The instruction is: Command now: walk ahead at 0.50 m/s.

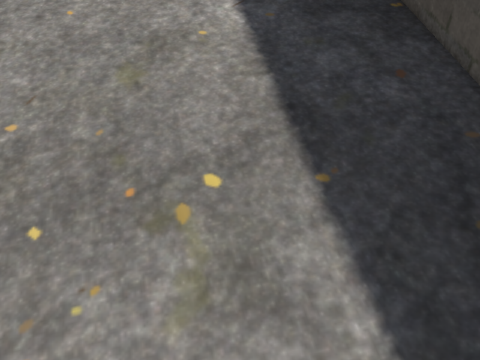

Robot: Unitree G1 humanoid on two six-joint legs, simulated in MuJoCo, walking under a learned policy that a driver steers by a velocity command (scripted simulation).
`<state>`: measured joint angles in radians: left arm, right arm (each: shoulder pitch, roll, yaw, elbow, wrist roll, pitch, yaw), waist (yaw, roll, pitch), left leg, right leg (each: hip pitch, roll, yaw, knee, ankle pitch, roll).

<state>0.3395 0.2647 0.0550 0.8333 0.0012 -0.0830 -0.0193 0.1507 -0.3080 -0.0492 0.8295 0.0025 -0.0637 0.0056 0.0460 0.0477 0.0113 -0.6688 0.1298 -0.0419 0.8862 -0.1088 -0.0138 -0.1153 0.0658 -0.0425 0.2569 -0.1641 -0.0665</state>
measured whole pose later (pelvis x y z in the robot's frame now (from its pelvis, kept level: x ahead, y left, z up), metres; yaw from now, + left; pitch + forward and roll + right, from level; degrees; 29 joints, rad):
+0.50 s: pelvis +0.28 +0.07 +0.00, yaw +0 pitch +1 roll +1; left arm 0.18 0.30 0.06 0.83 -0.01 -0.06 0.01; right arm 0.31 -0.26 -0.05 0.90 0.00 -0.08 0.02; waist -0.04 -0.04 0.01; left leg -0.15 -0.06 0.05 0.28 -0.16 0.07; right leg -0.64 -0.12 0.04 0.95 -0.18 0.00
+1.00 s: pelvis +0.56 +0.01 +0.00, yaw +9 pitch +0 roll -2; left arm 0.26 0.25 0.06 0.90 0.02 -0.10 -0.01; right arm 0.23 -0.30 -0.08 0.86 0.03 -0.03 -0.01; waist 0.03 0.05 0.03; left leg -0.63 0.11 -0.06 1.07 -0.22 0.02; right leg -0.14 0.01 -0.15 0.31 -0.18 -0.04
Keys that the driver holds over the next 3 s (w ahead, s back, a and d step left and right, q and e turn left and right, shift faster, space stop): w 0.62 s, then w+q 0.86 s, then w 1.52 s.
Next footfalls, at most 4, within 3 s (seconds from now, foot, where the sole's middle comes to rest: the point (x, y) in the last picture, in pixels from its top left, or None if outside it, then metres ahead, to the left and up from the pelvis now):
0.24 left None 0.32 0.16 -0.79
0.76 right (301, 321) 0.61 -0.09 -0.79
1.28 left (205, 249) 0.84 0.21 -0.79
1.80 right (227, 166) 1.21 0.16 -0.79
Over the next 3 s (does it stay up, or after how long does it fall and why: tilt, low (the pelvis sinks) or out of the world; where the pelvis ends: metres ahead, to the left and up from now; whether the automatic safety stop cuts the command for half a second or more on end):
stays up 1.60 0.50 -0.01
